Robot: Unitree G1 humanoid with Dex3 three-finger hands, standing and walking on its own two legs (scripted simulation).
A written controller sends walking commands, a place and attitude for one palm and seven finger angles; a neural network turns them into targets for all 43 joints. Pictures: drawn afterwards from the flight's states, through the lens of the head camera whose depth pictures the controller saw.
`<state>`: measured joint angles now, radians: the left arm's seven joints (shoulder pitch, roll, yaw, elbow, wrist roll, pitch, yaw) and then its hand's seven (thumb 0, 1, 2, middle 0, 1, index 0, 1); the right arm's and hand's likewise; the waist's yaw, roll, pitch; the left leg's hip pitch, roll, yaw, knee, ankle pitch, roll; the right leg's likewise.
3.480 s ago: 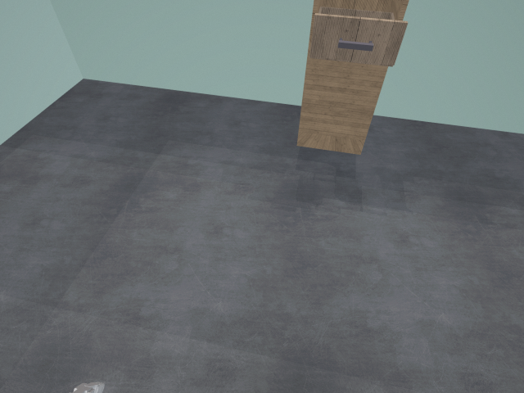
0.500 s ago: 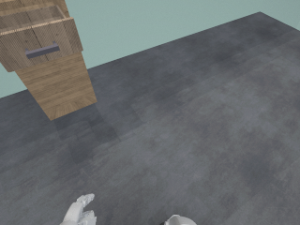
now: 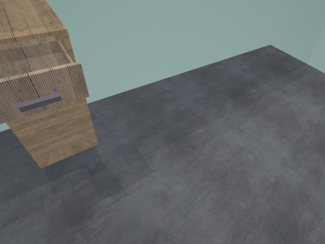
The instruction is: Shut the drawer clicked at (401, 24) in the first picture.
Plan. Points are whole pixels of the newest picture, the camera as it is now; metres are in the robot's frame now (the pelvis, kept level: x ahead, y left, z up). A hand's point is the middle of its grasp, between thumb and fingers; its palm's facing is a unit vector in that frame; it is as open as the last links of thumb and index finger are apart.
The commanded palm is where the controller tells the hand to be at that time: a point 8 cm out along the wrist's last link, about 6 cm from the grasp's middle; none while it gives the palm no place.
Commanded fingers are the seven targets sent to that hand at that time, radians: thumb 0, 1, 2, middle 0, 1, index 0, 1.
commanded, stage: walk to a spot facing it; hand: left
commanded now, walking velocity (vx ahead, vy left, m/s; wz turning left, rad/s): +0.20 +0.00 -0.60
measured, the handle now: (39, 98) +0.54 +0.49 -0.02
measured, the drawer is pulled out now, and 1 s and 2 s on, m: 0.25 0.25 0.25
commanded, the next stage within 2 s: turn to face it in 0.10 s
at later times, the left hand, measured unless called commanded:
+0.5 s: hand (137, 198) +0.28 +0.09 -0.16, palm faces -0.09 -0.98 -0.20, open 7.4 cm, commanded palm none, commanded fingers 0.00 0.90 0.90 -0.20 -0.30 -0.20 -0.30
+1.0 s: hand (94, 235) +0.17 +0.20 -0.16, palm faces +0.28 -0.91 -0.30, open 7.4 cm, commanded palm none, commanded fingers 0.00 0.90 0.90 -0.20 -0.30 -0.20 -0.30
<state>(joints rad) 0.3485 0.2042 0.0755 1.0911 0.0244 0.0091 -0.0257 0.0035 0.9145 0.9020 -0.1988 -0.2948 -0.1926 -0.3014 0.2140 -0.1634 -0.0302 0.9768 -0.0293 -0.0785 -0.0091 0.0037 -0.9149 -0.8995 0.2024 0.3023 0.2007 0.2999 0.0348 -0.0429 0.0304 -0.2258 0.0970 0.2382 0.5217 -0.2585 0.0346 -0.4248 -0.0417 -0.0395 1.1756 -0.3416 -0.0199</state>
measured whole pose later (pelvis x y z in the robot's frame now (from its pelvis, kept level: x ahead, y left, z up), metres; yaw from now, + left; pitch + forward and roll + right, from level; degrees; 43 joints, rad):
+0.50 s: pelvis +0.13 -0.06 -0.01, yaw -3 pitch -1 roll +0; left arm 0.06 0.13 0.03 0.97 0.02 -0.01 0.02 0.00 0.91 0.90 -0.20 -0.30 -0.20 -0.30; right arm 0.33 -0.14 -0.04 1.09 -0.01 0.04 -0.01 0.01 -0.91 -0.90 0.20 0.30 0.20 0.30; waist -0.07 0.03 0.08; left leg -0.38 0.11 0.09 1.10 -0.51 -0.04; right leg -0.34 -0.09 -0.22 0.59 -0.22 -0.05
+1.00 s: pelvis +0.15 -0.04 +0.00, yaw +14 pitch +0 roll -1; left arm 0.19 0.27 0.10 0.93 0.00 0.06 0.02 0.00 0.91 0.90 -0.20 -0.29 -0.19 -0.30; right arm 0.20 -0.23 -0.06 0.92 -0.02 0.03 0.00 0.01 -0.90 -0.90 0.21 0.30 0.20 0.30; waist -0.01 0.00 0.07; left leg -0.30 0.00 0.01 0.50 -0.21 0.02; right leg -0.43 -0.06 -0.02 0.95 -0.43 0.09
